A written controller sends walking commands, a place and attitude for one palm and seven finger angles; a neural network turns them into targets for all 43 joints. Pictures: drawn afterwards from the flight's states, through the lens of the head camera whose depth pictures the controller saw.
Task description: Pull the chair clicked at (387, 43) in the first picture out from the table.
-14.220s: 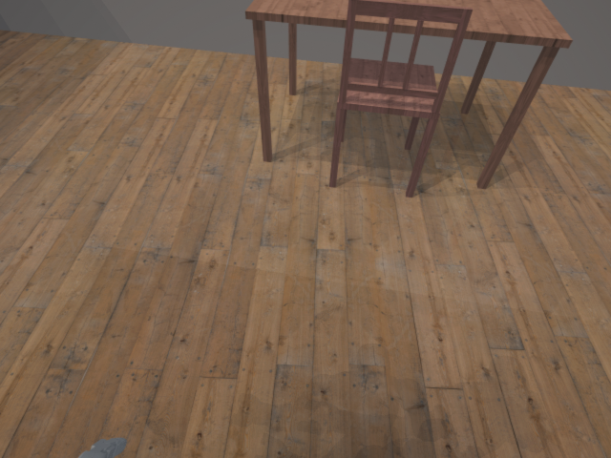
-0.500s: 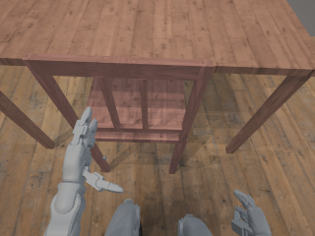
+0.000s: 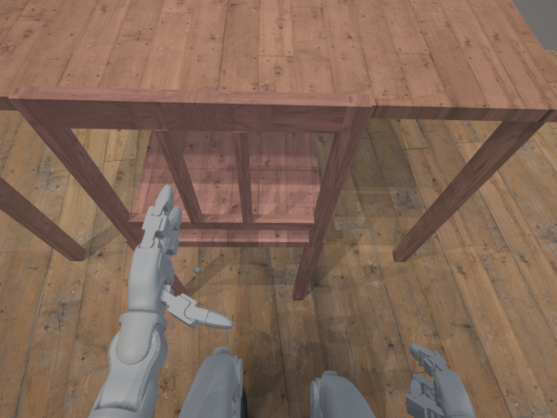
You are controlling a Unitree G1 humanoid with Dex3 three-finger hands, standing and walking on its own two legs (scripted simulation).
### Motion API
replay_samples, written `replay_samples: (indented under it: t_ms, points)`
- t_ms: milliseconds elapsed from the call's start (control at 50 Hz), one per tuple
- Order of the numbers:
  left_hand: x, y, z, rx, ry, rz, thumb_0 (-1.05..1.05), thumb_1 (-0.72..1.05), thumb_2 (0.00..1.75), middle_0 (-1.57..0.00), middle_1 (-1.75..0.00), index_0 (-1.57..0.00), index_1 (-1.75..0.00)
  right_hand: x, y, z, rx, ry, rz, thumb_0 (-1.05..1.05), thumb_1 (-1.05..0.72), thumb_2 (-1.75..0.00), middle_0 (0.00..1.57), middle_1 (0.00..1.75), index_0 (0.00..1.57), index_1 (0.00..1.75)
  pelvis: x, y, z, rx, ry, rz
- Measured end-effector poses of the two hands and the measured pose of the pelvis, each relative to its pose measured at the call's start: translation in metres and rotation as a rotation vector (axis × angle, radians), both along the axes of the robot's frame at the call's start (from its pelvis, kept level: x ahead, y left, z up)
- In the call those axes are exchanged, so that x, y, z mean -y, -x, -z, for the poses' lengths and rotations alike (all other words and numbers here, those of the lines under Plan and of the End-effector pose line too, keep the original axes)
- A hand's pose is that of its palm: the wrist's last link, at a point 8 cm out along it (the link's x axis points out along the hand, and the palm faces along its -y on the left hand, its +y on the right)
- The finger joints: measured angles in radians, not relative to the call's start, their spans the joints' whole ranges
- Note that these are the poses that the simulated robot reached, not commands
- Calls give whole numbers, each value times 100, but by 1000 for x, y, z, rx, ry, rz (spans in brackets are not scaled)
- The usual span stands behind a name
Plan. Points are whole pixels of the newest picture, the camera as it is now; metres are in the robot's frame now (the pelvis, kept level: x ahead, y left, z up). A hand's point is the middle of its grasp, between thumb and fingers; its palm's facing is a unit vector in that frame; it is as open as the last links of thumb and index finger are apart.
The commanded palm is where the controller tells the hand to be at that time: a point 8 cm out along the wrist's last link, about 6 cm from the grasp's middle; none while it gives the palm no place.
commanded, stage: aim the fingers beside a spindle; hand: left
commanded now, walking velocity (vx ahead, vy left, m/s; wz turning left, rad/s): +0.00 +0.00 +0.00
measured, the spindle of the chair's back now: (182, 180) +0.46 +0.16 +0.02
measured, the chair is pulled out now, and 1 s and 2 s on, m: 0.00 0.00 0.00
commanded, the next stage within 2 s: none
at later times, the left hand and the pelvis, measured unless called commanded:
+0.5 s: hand (177, 259) +0.32 +0.14 +0.04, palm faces +0.06 -1.00 -0.04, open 17.0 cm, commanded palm +0.29 +0.18 +0.02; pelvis +0.00 +0.00 +0.00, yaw +1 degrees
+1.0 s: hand (205, 282) +0.30 +0.11 -0.01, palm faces -0.05 -1.00 +0.07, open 17.0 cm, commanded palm +0.29 +0.19 +0.03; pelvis +0.00 +0.01 +0.00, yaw +0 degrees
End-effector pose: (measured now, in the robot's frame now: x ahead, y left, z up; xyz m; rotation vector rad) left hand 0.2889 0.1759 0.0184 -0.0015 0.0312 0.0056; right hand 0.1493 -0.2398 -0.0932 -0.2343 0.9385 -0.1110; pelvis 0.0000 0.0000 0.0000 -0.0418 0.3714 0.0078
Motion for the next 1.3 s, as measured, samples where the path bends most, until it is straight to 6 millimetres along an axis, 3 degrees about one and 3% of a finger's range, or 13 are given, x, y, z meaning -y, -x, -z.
replay_samples:
  t_ms: [120,300,460,640,800,860,940,980,1040,1100,1140,1220,1300]
  points:
    - [-18,7,-26,69,-36,-57,-1,-50,30,-6,-8,-6,-8,-3,-1,-2,-7,-25,-12,1,-90,-90,20,30,20,30,1,-3,-6,12,-1,-5]
    - [8,14,11,-55,30,35,-1,-50,30,-6,-8,-5,-8,1,-8,-5,23,4,-12,1,-90,-90,20,30,21,30,2,0,-2,6,0,-9]
    - [-21,0,-28,124,-48,-65,-1,-50,30,-6,-8,-6,-8,0,-8,-1,15,-5,-25,1,-90,-90,20,30,20,30,3,2,-1,11,4,-11]
    - [9,10,19,-109,44,49,-1,-50,30,-5,-8,-5,-8,-2,-3,-4,7,-4,-3,1,-90,-90,20,30,21,30,0,0,-3,2,3,-7]
    - [-29,-2,-33,158,-59,-83,-1,-50,30,-6,-8,-6,-8,-3,-1,1,-14,-2,-19,1,-90,-90,20,30,20,30,0,0,-2,7,7,-10]
    - [-30,-8,-17,56,-41,-48,-1,-50,30,-6,-8,-5,-8,-5,0,3,-26,-21,-22,1,-90,-90,20,30,20,30,-2,0,-2,5,9,-17]
    - [-6,-1,24,-142,42,48,-1,-50,30,-5,-8,-5,-8,-6,-1,0,-19,-12,-6,1,-90,-90,20,30,20,30,-4,-1,-3,-3,11,-16]
    - [6,5,29,-152,68,65,-1,-50,30,-5,-8,-5,-8,-4,-2,-3,-6,5,6,1,-90,-90,20,30,21,30,-5,-2,-3,-7,10,-9]
    - [4,8,3,-20,49,21,-1,-50,30,-6,-8,-6,-8,-4,-3,-7,9,23,15,1,-90,-90,20,30,20,30,-5,-3,-3,-7,6,1]
    - [-16,6,-34,150,-12,-59,-1,-50,30,-6,-8,-6,-8,-6,-4,-7,4,11,-1,1,-90,-90,20,30,20,30,-5,-4,-5,1,6,-1]
    - [-29,3,-43,185,-55,-87,-1,-50,30,-6,-8,-6,-8,-9,-6,-4,-6,-8,-18,1,-90,-90,20,30,20,30,-6,-5,-6,4,8,-6]
    - [-31,-1,-12,6,-28,-39,-1,-50,30,-5,-8,-5,-8,-14,-9,-2,-10,-37,-28,1,-90,-90,20,30,20,30,-7,-3,-5,9,11,-18]
    - [1,15,28,-172,70,59,-1,-50,30,-5,-8,-5,-8,-14,-12,-7,19,-18,-14,1,-90,-90,20,30,21,30,-8,-2,-4,2,13,-17]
